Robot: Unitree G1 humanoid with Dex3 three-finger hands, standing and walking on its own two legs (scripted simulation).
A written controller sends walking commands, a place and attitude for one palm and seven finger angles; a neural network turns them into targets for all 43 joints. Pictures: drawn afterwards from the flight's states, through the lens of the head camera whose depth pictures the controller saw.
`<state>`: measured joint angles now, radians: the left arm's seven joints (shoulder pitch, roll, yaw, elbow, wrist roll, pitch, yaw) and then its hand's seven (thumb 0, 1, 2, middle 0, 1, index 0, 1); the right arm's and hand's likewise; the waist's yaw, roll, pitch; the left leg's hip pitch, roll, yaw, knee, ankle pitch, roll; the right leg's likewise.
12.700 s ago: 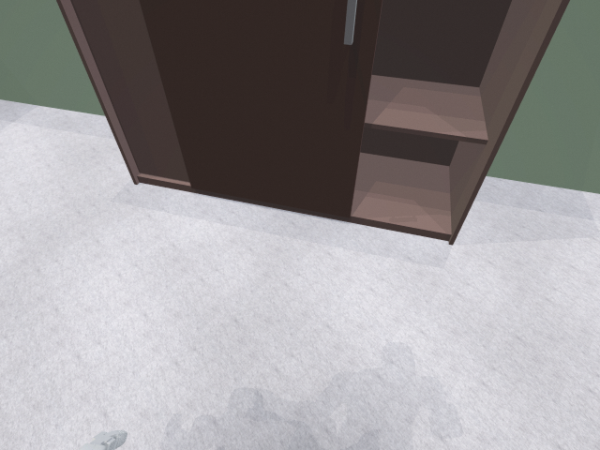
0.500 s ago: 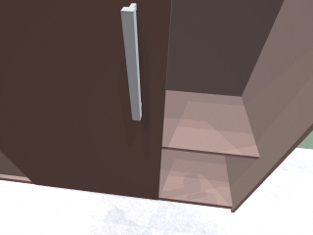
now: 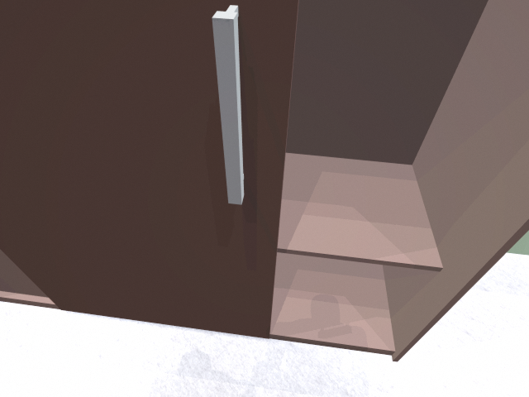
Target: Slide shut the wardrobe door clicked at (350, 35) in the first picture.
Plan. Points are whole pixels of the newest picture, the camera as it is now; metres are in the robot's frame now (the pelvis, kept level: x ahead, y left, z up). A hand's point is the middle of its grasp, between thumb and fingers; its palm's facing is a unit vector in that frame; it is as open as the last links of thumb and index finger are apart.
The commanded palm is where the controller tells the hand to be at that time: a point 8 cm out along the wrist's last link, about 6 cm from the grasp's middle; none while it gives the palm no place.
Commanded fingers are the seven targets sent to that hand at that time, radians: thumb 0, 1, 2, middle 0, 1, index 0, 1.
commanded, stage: look again from close up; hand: left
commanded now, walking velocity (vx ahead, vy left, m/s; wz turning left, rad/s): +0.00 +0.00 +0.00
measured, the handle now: (234, 120) +0.45 +0.09 +0.21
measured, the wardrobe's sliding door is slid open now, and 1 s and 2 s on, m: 0.46 0.46 0.46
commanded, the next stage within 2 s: raise the hand with hooked fingers in 0.20 s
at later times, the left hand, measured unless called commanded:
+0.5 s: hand (145, 383) +0.15 +0.19 -0.05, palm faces +0.15 -0.94 -0.30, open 7.4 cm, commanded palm +0.10 +0.21 -0.03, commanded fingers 0.00 0.64 0.79 -0.22 -0.47 -0.22 -0.47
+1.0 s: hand (128, 360) +0.15 +0.18 +0.06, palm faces +0.06 -0.99 -0.09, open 10.3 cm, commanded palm +0.13 +0.24 +0.07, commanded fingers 0.00 0.06 0.54 -0.26 -0.84 -0.26 -0.84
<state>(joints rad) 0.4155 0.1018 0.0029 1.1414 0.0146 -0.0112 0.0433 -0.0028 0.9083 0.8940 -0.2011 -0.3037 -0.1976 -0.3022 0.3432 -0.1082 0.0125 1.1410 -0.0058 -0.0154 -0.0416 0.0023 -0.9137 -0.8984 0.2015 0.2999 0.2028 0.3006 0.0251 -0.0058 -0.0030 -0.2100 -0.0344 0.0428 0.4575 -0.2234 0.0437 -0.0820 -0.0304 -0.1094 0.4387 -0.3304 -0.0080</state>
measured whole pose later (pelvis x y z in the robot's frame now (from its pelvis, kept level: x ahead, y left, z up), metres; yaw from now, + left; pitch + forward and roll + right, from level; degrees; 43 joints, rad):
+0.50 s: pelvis -0.02 -0.01 -0.01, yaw -1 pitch +4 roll +1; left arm 0.49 0.24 0.03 0.08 -0.12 0.06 0.14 0.05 0.92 0.86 -0.20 -0.35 -0.20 -0.35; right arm 0.32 -0.26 -0.02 0.87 0.04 -0.33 -0.10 0.03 -0.93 -0.90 0.21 0.30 0.21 0.30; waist -0.04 0.04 -0.02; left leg -0.39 -0.02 0.07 0.56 -0.24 0.04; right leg -0.30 -0.03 -0.08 0.61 -0.37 -0.02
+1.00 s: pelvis -0.06 -0.04 -0.04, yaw +2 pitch +4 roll -2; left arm 0.31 0.28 0.27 -0.03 -0.36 -0.37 -0.37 0.01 0.28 0.63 -0.24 -0.70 -0.24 -0.70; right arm 0.20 -0.25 0.03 0.71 0.03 -0.35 -0.08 0.01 -0.90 -0.90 0.21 0.30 0.21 0.30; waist 0.06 0.06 -0.02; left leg -0.62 0.04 -0.04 0.86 -0.31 -0.02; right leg -0.46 0.03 -0.18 0.84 -0.45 -0.07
